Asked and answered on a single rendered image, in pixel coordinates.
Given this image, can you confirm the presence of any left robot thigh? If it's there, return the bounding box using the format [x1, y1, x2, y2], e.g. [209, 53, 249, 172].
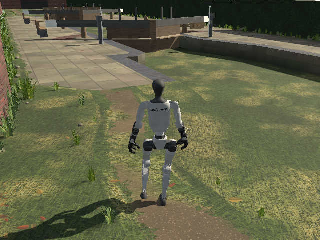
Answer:
[143, 139, 154, 168]

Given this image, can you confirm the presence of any right robot hand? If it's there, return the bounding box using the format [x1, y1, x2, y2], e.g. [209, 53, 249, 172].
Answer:
[177, 139, 189, 150]

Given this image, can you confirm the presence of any robot left forearm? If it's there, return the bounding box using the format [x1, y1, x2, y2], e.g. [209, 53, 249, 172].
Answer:
[129, 122, 140, 144]

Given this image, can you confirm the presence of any robot right forearm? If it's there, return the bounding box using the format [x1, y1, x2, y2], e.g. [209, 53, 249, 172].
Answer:
[178, 121, 188, 141]

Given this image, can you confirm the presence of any right robot shin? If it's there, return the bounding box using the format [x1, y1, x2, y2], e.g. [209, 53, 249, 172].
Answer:
[162, 166, 172, 199]

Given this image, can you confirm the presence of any robot right upper arm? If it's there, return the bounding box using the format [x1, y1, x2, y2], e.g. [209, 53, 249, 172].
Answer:
[169, 100, 183, 129]

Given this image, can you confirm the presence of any left robot hand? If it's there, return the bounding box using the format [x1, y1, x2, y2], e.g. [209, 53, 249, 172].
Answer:
[128, 142, 140, 154]

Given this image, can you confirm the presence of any robot left upper arm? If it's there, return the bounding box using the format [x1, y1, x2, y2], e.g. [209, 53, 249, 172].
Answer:
[134, 101, 149, 129]

